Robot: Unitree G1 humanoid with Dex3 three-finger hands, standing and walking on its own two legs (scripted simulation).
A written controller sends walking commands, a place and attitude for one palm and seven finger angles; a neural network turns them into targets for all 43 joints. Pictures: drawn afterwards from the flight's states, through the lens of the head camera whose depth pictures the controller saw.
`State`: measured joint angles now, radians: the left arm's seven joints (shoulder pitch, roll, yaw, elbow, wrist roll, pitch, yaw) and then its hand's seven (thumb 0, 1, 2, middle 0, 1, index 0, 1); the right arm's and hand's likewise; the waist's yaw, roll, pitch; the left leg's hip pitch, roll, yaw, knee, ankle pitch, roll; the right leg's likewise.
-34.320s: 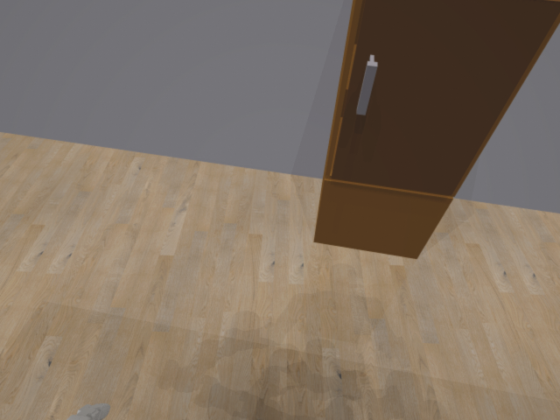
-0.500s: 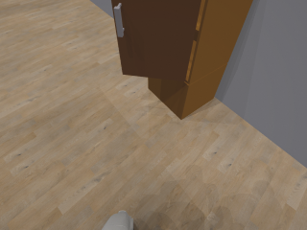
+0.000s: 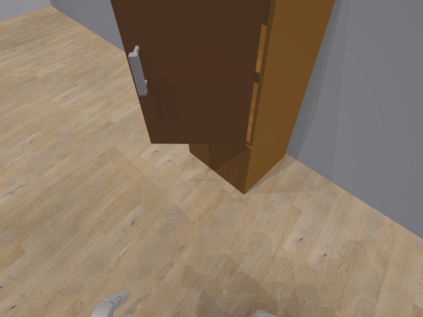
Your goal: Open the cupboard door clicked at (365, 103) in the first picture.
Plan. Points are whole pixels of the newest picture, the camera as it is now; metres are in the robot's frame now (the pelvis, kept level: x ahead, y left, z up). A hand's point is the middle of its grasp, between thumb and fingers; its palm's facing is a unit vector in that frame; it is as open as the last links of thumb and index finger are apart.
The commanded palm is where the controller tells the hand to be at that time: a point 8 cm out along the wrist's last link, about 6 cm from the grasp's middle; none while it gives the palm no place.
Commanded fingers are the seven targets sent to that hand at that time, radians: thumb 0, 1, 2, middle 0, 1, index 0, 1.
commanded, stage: take the last steps up to it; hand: left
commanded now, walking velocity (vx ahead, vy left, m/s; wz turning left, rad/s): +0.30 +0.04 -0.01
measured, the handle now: (139, 71) +0.80 +0.25 +0.03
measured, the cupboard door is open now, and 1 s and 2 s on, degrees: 44 44 44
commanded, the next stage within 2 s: come to a stop and stand still in 0.34 s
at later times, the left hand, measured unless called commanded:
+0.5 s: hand out of the picture +0.15 +0.23 -0.19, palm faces +0.07 -0.98 -0.17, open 7.3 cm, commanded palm none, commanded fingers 0.00 0.90 0.90 -0.20 -0.30 -0.20 -0.30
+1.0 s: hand (139, 250) +0.29 +0.19 -0.16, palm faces +0.01 -0.97 -0.25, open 7.3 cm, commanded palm none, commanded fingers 0.00 0.90 0.90 -0.20 -0.30 -0.20 -0.30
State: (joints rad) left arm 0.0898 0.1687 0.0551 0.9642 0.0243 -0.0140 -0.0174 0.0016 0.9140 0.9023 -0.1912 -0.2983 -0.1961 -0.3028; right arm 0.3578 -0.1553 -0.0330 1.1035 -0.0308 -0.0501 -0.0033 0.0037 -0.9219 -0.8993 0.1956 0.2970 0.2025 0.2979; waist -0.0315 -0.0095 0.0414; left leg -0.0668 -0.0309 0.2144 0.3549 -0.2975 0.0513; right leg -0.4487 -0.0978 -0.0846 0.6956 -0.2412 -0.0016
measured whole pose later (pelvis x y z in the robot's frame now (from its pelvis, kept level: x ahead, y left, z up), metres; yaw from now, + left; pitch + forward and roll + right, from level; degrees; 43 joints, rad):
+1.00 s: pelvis +0.21 +0.00 +0.00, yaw +0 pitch +0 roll +1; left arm 0.16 0.17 0.03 0.98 0.02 0.00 0.03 0.00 0.91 0.90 -0.20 -0.30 -0.20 -0.30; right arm 0.16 -0.22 -0.07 1.04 0.00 0.07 -0.02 0.01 -0.92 -0.90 0.19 0.30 0.20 0.30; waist -0.01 0.03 0.09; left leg -0.41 0.00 0.01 1.01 -0.49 -0.05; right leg -0.25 -0.03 -0.07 0.52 -0.28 -0.03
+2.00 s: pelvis +0.18 +0.04 +0.00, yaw -1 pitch -2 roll +0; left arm 0.29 0.15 -0.01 1.09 0.01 -0.01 0.03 0.01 0.92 0.90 -0.20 -0.30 -0.20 -0.30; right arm 0.31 -0.14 0.01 1.09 -0.01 -0.01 -0.01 0.01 -0.91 -0.90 0.20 0.30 0.20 0.30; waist 0.00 -0.01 0.03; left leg -0.17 0.00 0.09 0.45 -0.26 0.03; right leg -0.24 -0.06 -0.04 0.46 -0.19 0.02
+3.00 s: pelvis +0.24 +0.05 +0.00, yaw -1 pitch +0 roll +0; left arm 0.22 0.16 0.03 1.03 0.00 -0.01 0.04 0.01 0.93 0.90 -0.19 -0.30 -0.20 -0.30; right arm 0.31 -0.08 -0.01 1.10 0.00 -0.01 -0.05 0.01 -0.91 -0.90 0.20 0.30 0.20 0.30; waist -0.01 -0.01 0.07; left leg -0.10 -0.01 0.08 0.48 -0.36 0.02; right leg -0.28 -0.03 -0.08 0.56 -0.24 -0.01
